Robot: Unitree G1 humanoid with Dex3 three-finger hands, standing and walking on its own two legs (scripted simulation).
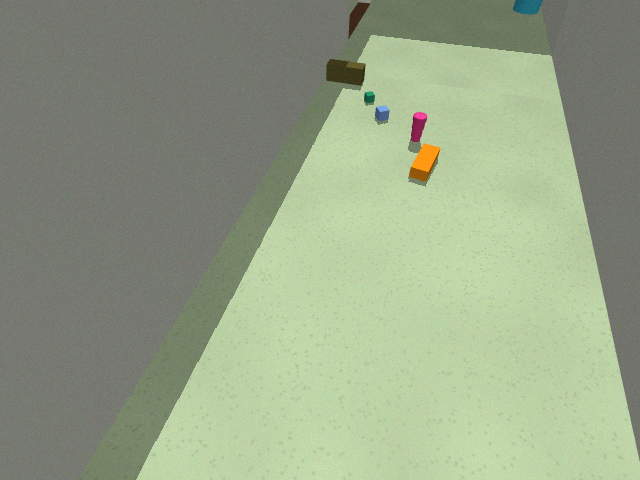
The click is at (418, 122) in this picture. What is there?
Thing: tapered cup
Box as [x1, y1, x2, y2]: [411, 112, 426, 141]
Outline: 424,113 417,112 413,115 411,140 418,141 421,135 421,131 426,120 426,115
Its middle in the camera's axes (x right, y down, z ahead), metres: +0.55 -0.61 +2.10
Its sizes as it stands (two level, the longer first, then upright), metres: 0.072 0.072 0.148
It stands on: the floor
